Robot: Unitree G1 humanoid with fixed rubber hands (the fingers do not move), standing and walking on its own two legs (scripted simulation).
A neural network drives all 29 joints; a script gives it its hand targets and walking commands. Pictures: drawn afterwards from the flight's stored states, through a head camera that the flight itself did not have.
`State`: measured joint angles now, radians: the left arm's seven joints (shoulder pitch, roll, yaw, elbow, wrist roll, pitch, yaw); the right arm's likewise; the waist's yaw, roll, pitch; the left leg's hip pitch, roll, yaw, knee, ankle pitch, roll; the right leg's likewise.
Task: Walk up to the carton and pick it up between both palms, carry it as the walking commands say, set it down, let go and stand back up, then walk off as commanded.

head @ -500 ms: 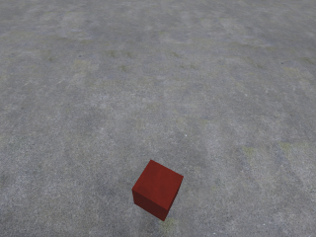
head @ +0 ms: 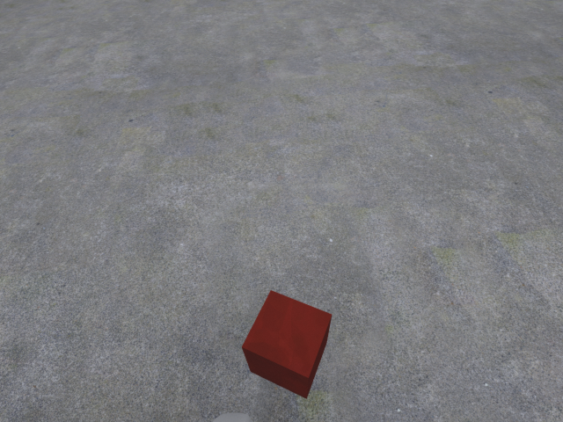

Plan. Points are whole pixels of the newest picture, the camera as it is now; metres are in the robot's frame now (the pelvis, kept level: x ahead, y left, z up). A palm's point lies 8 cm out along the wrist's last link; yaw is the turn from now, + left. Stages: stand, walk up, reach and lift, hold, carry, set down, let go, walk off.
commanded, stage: walk up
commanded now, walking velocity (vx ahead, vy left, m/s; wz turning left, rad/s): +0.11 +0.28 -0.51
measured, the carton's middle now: (288, 344) +0.45 +0.05 -0.66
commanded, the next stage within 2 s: none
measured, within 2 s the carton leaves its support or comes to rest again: neither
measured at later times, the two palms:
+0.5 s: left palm (115, 343) +0.25 +0.34 -0.13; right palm out of the picture +0.02 -0.10 -0.15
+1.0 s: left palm (96, 355) +0.23 +0.37 -0.13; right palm out of the picture +0.01 -0.10 -0.13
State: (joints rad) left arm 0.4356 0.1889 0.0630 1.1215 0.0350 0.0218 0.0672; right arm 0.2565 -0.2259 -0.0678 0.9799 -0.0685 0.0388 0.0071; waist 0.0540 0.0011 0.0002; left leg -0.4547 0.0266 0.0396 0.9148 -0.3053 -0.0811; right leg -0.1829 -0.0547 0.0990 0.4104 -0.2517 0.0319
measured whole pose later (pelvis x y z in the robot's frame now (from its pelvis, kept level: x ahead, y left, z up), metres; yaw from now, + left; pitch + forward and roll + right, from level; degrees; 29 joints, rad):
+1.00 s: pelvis +0.07 +0.15 -0.01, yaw -18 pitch +0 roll -1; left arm 0.18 0.23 0.07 0.91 0.02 0.06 0.00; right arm 0.29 -0.23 -0.04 0.94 -0.04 0.01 -0.05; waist -0.02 0.01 0.05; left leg -0.19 0.11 0.17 0.50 -0.30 -0.01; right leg -0.33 0.00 -0.03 0.73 -0.43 0.02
